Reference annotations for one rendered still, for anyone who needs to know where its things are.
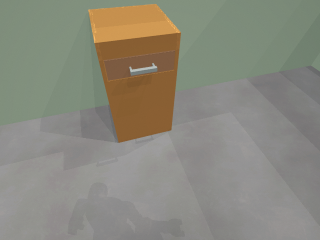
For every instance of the handle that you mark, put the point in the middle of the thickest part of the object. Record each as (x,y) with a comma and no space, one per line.
(144,70)

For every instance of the cabinet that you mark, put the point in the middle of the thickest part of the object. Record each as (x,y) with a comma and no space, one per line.
(140,105)

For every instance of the drawer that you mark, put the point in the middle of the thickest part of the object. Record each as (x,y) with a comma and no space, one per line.
(118,68)

